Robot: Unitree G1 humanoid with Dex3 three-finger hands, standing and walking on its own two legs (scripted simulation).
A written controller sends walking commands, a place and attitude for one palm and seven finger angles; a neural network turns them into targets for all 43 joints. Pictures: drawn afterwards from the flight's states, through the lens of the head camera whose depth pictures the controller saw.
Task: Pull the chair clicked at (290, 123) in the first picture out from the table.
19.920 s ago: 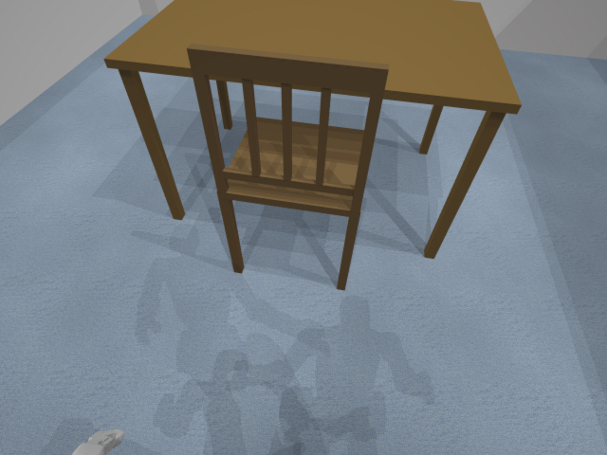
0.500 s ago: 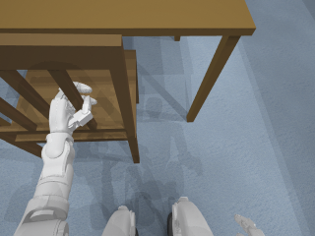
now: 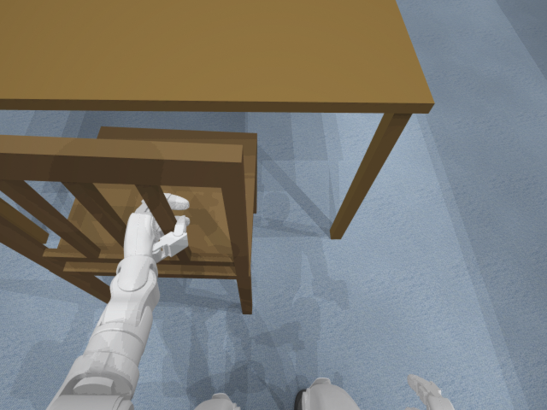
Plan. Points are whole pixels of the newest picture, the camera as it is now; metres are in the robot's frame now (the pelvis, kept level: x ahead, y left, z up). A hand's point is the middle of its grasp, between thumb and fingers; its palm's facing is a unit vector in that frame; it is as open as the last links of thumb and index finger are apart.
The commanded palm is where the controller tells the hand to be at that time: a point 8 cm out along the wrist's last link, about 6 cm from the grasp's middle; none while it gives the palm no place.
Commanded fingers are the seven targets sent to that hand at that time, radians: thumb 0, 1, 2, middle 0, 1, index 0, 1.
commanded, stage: step backward, pulling the chair out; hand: left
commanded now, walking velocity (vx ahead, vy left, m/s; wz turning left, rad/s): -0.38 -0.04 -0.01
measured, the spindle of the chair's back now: (113, 223) +0.41 +0.26 -0.06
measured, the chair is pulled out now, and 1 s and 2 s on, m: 0.04 0.18 0.22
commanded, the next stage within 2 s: none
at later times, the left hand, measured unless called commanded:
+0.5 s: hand (188, 268) +0.33 +0.12 -0.04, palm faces +0.01 -0.99 -0.14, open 5.1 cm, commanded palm +0.31 +0.18 -0.04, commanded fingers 0.00 0.90 0.90 -0.50 -1.45 -0.50 -1.45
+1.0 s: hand (198, 321) +0.25 +0.10 -0.04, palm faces -0.05 -0.99 -0.16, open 5.2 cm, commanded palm +0.25 +0.16 -0.03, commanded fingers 0.00 0.90 0.90 -0.50 -1.45 -0.50 -1.45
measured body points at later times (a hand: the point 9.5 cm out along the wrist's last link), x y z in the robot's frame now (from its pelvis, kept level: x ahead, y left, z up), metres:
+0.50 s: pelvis -0.03 +0.00 +0.02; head +0.06 -0.01 +0.46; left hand +0.32 +0.18 -0.03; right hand +0.03 -0.26 -0.11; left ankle -0.03 +0.09 -0.70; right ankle +0.01 -0.13 -0.70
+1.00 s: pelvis -0.10 -0.01 +0.02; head -0.04 -0.01 +0.46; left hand +0.25 +0.16 -0.03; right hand -0.01 -0.27 -0.11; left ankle -0.03 +0.09 -0.70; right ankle +0.01 -0.13 -0.70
